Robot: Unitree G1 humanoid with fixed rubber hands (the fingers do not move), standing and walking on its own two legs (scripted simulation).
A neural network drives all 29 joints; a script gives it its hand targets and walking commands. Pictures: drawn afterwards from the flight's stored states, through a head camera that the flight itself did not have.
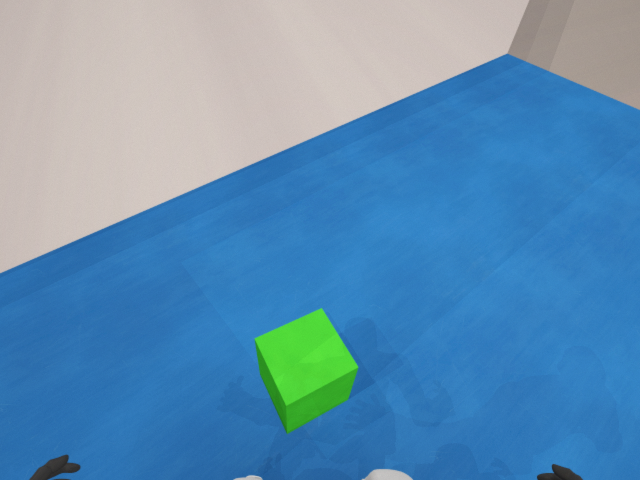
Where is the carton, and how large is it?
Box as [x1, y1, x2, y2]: [254, 308, 357, 433]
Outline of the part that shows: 321,308 254,338 261,377 287,433 346,400 356,373 357,365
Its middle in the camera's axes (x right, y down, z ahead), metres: -0.05 +0.39 +1.12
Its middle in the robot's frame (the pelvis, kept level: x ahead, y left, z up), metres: +0.51 -0.01 -0.63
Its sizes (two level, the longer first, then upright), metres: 0.210 0.200 0.250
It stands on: the floor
